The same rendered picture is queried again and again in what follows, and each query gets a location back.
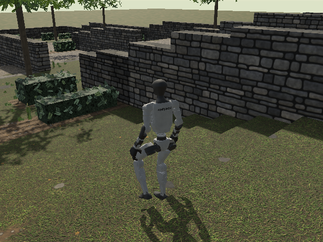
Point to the right robot forearm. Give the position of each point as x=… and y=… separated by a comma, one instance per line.
x=176, y=130

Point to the left robot forearm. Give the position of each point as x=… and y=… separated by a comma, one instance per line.
x=140, y=139

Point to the robot right hand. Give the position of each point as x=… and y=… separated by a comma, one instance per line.
x=174, y=138

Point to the robot left hand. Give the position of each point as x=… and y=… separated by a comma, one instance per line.
x=133, y=152

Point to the right robot upper arm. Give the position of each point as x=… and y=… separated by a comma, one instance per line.
x=176, y=110

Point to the left robot upper arm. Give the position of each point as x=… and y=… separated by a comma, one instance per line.
x=147, y=108

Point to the humanoid robot torso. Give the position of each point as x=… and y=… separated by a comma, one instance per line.
x=161, y=120

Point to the right robot thigh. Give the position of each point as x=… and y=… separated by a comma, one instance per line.
x=162, y=155

